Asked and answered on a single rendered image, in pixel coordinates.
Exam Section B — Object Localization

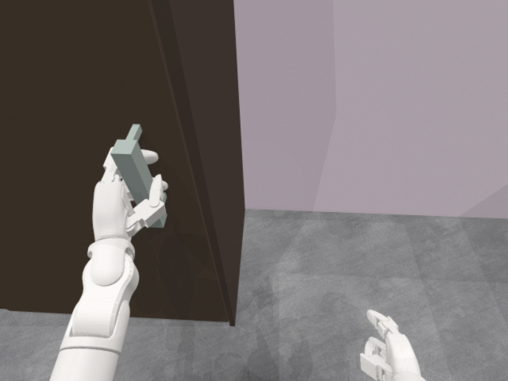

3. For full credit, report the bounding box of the left robot hand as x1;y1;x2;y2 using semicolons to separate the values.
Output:
93;147;168;242

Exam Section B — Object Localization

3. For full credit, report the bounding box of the handle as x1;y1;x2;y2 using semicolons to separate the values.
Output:
110;124;167;228

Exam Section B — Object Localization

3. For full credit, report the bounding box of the right robot hand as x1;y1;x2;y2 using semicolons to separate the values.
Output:
360;310;421;381

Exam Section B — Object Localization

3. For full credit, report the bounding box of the left robot forearm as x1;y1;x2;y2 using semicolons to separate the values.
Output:
49;237;139;381

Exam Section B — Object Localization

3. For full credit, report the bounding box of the wardrobe door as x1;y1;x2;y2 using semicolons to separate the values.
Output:
0;0;229;322

